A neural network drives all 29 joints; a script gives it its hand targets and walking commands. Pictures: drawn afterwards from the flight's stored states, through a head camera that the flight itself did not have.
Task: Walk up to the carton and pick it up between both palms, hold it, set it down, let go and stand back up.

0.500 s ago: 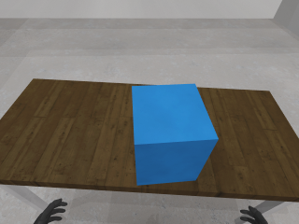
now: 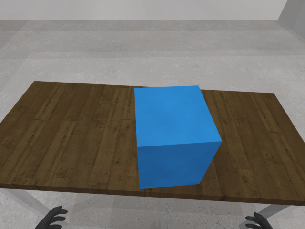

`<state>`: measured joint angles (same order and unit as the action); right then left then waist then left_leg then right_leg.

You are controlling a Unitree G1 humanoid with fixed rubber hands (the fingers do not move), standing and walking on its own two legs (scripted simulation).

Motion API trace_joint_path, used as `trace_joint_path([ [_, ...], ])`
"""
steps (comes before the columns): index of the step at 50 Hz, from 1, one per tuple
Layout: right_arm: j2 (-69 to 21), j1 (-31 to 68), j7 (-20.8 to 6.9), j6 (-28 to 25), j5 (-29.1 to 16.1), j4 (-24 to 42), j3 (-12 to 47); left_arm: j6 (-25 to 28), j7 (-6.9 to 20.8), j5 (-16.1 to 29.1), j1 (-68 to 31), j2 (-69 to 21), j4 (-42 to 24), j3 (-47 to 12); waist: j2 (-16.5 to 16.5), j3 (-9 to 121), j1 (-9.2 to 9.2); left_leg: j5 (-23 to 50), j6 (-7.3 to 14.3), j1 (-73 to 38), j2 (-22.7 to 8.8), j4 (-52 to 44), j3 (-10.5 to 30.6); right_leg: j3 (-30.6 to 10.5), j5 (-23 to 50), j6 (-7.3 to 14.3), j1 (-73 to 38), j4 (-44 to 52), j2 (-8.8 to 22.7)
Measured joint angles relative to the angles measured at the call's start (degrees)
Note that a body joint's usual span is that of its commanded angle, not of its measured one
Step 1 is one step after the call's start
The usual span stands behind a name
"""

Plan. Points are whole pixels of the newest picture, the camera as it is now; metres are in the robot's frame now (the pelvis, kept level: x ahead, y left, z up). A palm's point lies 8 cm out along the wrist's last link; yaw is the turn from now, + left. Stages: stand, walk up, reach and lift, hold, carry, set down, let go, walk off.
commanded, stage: stand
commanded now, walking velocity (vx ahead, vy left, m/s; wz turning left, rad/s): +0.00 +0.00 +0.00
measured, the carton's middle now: (168, 138) +0.40 -0.01 -0.01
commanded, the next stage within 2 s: none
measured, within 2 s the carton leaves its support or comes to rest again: neither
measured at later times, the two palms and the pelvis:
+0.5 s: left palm out of the picture +0.11 +0.30 -0.08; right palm out of the picture +0.12 -0.28 -0.08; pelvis -0.01 +0.00 +0.00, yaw +0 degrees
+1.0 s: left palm out of the picture +0.10 +0.30 -0.08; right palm out of the picture +0.12 -0.28 -0.09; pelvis -0.01 +0.00 +0.00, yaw +0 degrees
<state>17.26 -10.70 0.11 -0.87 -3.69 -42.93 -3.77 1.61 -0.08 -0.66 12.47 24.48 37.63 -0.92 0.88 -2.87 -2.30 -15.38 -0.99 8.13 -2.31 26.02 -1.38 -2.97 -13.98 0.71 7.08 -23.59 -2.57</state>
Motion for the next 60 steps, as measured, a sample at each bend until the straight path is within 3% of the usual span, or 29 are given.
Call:
trace_joint_path([
  [60, 0.29, 0.00, 0.00, -0.01, 0.01, -2.95, 0.80, -0.10, 0.03, 0.00, 0.08, -0.72, 3.55, 0.00, -0.74, 0.04, 0.03, 1.73, 0.01, 0.00, 0.01, -0.94, 0.00, 0.00, 1.27, 0.03, 0.45, 0.00, 0.00],
])
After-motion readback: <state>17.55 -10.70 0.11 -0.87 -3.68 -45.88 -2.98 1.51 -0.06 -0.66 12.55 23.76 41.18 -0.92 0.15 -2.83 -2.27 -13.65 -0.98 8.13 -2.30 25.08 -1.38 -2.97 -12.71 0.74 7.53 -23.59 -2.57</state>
